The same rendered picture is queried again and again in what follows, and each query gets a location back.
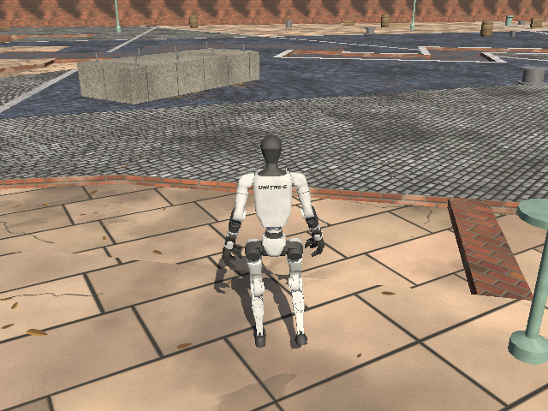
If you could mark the robot left thigh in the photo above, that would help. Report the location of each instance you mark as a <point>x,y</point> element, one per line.
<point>253,251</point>

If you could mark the left robot hand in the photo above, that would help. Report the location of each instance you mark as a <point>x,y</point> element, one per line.
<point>227,256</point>

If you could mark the left robot upper arm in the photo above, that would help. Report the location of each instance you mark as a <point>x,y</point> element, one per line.
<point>245,182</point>

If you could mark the right robot forearm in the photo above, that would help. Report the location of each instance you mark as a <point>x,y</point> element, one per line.
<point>314,227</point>

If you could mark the right robot hand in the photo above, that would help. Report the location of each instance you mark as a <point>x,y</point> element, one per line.
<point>314,243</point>

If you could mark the robot left foot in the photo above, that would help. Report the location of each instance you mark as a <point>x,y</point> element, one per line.
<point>260,340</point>

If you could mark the left robot forearm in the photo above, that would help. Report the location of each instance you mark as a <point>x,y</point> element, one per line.
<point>232,232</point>

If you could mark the right robot upper arm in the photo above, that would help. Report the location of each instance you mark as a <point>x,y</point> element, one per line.
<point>300,181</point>

